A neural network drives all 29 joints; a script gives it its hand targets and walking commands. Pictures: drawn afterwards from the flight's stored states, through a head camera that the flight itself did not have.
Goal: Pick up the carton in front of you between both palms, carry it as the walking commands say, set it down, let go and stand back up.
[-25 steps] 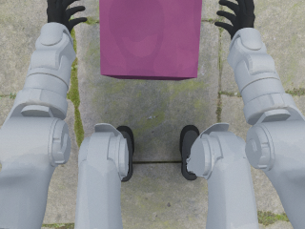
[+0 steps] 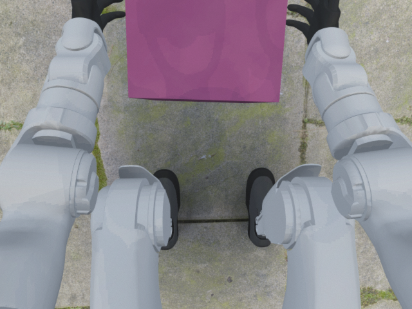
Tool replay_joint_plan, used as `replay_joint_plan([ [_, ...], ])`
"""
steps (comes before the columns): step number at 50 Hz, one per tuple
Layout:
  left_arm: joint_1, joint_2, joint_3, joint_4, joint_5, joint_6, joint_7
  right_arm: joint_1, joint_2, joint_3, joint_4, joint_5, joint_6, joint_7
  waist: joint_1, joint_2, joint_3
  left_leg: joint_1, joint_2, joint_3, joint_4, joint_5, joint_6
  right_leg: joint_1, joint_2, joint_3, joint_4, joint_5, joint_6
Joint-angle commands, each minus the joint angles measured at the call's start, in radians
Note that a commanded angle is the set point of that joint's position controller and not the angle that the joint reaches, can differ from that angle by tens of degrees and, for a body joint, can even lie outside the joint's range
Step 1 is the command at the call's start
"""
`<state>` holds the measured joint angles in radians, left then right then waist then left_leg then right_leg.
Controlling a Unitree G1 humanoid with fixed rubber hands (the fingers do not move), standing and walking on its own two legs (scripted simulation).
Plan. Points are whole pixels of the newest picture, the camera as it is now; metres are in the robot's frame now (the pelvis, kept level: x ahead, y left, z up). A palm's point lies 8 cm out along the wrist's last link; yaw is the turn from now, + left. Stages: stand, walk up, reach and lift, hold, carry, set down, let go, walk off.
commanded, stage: reach and lift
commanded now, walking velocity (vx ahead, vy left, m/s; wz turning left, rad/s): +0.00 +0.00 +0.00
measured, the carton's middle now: (204, 44) +0.52 +0.03 -0.25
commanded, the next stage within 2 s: none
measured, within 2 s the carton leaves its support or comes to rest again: leaves its support in 0.50 s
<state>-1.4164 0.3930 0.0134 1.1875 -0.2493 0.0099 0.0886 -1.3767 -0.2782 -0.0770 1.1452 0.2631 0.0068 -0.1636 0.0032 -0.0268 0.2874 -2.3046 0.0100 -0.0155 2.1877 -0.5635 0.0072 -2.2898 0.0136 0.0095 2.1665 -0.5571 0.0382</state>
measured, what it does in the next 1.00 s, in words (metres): rises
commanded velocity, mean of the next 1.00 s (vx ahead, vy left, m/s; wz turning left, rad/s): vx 0.00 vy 0.00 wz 0.00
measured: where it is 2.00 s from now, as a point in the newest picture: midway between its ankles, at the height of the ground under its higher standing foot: (214, 221)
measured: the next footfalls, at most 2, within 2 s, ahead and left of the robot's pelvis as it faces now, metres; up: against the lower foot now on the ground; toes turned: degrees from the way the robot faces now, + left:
none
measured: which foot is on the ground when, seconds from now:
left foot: down 0.00-1.00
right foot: down 0.00-1.00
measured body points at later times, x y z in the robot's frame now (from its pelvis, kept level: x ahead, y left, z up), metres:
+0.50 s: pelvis -0.01 +0.00 -0.01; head +0.35 +0.03 +0.25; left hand +0.55 +0.18 -0.18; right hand +0.55 -0.12 -0.17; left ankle +0.11 +0.12 -0.34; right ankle +0.12 -0.13 -0.34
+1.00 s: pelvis -0.01 -0.01 +0.09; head +0.25 +0.02 +0.46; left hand +0.49 +0.19 +0.03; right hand +0.51 -0.11 +0.03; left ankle +0.11 +0.12 -0.34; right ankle +0.12 -0.13 -0.34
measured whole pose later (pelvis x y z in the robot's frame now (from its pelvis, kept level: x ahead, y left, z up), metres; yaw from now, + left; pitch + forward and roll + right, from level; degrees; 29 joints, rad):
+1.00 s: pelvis -0.01 -0.01 +0.09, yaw +4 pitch +42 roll -1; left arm -1.10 0.06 0.45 0.80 0.22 0.35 0.02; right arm -1.06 0.03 -0.53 0.73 -0.21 0.34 -0.09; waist 0.01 -0.03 -0.15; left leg -2.10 -0.05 -0.05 1.84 -0.47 -0.03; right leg -2.07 0.07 0.04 1.85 -0.52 0.05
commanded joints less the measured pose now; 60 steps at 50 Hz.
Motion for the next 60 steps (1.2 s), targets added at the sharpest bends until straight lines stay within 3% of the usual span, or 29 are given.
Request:
replay_joint_plan([
  [1, -0.214, 0.084, 0.018, -0.062, 0.012, -0.023, -0.002, -0.185, -0.089, -0.03, -0.08, -0.03, -0.027, 0.001, -0.003, 0.068, -1.079, 0.604, -0.025, -0.005, -0.188, 0.327, -0.032, 0.469, 0.032, -0.053, -0.144, 0.288, 0.007],
  [6, -0.294, -0.006, -0.055, -0.081, -0.019, -0.032, -0.002, -0.257, 0.024, 0.032, -0.088, 0.001, -0.037, 0.002, 0.009, 0.057, -1.093, 0.596, -0.033, 0.0, -0.208, 0.3, -0.026, 0.529, 0.043, -0.049, -0.153, 0.277, 0.0],
  [9, -0.32, -0.01, -0.039, -0.07, 0.004, -0.038, 0.01, -0.277, 0.043, 0.021, -0.065, -0.014, -0.039, -0.01, 0.016, 0.057, -1.1, 0.606, -0.036, 0.003, -0.21, 0.282, -0.024, 0.559, 0.052, -0.046, -0.158, 0.267, 0.003],
  [10, -0.337, -0.058, -0.064, -0.078, -0.001, -0.038, 0.006, -0.285, 0.066, 0.027, -0.062, -0.024, -0.039, -0.011, 0.005, 0.065, -1.102, 0.606, -0.041, 0.004, -0.211, 0.277, -0.024, 0.576, 0.056, -0.047, -0.161, 0.267, 0.002],
  [14, -0.529, -0.515, -0.191, -0.086, -0.013, -0.025, -0.089, -0.492, 0.508, 0.123, -0.082, -0.03, -0.029, 0.077, 0.007, 0.063, -1.063, 0.584, -0.066, 0.005, -0.208, 0.258, -0.012, 0.552, 0.09, -0.054, -0.153, 0.248, -0.013],
  [17, -0.592, -0.78, -0.163, -0.112, 0.047, 0.016, -0.174, -0.585, 0.75, 0.118, -0.117, -0.087, 0.013, 0.166, 0.009, 0.053, -1.006, 0.541, -0.093, 0.031, -0.184, 0.219, -0.013, 0.527, 0.111, -0.067, -0.135, 0.208, -0.018],
  [22, -0.626, -0.973, -0.178, -0.237, 0.031, 0.062, -0.236, -0.631, 0.948, 0.14, -0.232, -0.071, 0.065, 0.231, 0.015, 0.061, -1.178, 0.618, -0.106, 0.068, -0.163, 0.286, -0.011, 0.594, 0.126, -0.091, -0.108, 0.278, -0.025],
  [25, -0.671, -1.067, -0.236, -0.4, -0.021, 0.08, -0.236, -0.636, 1.062, 0.199, -0.333, -0.021, 0.09, 0.237, 0.023, 0.062, -1.468, 0.749, -0.115, 0.086, -0.157, 0.404, -0.017, 0.709, 0.134, -0.106, -0.096, 0.391, -0.025],
  [28, -0.663, -1.145, -0.273, -0.558, -0.02, 0.117, -0.231, -0.61, 1.174, 0.232, -0.429, -0.009, 0.131, 0.242, 0.034, 0.085, -1.685, 0.908, -0.126, 0.095, -0.164, 0.509, -0.022, 0.724, 0.149, -0.123, -0.107, 0.448, -0.018],
  [30, -0.614, -1.193, -0.272, -0.617, 0.013, 0.156, -0.234, -0.597, 1.214, 0.244, -0.504, -0.025, 0.164, 0.255, 0.043, 0.101, -1.742, 0.974, -0.132, 0.095, -0.181, 0.535, -0.024, 0.674, 0.157, -0.131, -0.128, 0.423, -0.012],
  [31, -0.576, -1.226, -0.267, -0.627, 0.033, 0.174, -0.236, -0.598, 1.216, 0.25, -0.536, -0.04, 0.176, 0.262, 0.053, 0.103, -1.736, 0.924, -0.137, 0.097, -0.206, 0.461, -0.02, 0.687, 0.155, -0.128, -0.144, 0.376, -0.014],
  [34, -0.444, -1.296, -0.228, -0.595, 0.099, 0.242, -0.248, -0.557, 1.262, 0.254, -0.575, -0.093, 0.23, 0.289, 0.052, 0.074, -1.652, 0.926, -0.149, 0.092, -0.253, 0.446, -0.019, 0.591, 0.165, -0.124, -0.21, 0.305, -0.004],
  [39, -0.326, -1.37, -0.092, -0.42, 0.229, 0.311, -0.282, -0.431, 1.269, 0.109, -0.433, -0.252, 0.29, 0.303, 0.003, 0.062, -1.321, 0.708, -0.161, 0.084, -0.386, 0.173, -0.018, 0.522, 0.163, -0.112, -0.341, 0.118, -0.022],
  [41, -0.316, -1.367, -0.039, -0.37, 0.274, 0.323, -0.297, -0.394, 1.251, 0.03, -0.377, -0.322, 0.302, 0.303, -0.021, 0.072, -1.249, 0.66, -0.165, 0.081, -0.433, 0.107, -0.019, 0.523, 0.162, -0.106, -0.388, 0.075, -0.034],
  [43, -0.312, -1.367, -0.002, -0.353, 0.305, 0.326, -0.304, -0.384, 1.255, -0.01, -0.358, -0.359, 0.307, 0.304, -0.02, 0.077, -1.248, 0.675, -0.166, 0.08, -0.469, 0.089, -0.018, 0.535, 0.165, -0.101, -0.426, 0.061, -0.038],
  [48, -0.286, -1.367, 0.038, -0.362, 0.349, 0.33, -0.308, -0.379, 1.318, 0.015, -0.367, -0.355, 0.318, 0.316, 0.029, 0.035, -1.348, 0.766, -0.164, 0.087, -0.54, 0.122, -0.008, 0.633, 0.17, -0.087, -0.511, 0.074, -0.022],
  [60, -0.146, -1.475, -0.149, -0.52, 0.277, 0.365, -0.322, -0.209, 1.429, 0.217, -0.503, -0.272, 0.354, 0.332, 0.025, 0.03, -1.504, 1.034, -0.172, 0.076, -0.682, 0.285, -0.024, 0.904, 0.176, -0.071, -0.667, 0.223, -0.005],
])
